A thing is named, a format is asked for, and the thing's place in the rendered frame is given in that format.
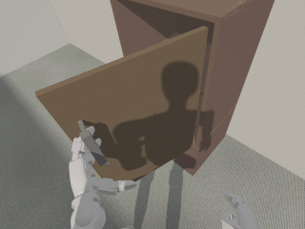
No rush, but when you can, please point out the handle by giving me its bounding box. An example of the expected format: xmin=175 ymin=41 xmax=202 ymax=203
xmin=77 ymin=120 xmax=108 ymax=166

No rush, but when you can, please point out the right robot hand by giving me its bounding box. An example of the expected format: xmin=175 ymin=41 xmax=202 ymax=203
xmin=221 ymin=192 xmax=259 ymax=229

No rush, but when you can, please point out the robot left forearm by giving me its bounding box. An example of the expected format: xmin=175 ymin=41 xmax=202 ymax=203
xmin=71 ymin=192 xmax=106 ymax=229

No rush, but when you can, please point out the left robot hand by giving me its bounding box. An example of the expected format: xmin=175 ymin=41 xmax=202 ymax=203
xmin=69 ymin=126 xmax=137 ymax=198

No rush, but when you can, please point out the cupboard door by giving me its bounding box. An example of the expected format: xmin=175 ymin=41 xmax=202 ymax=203
xmin=35 ymin=26 xmax=209 ymax=193

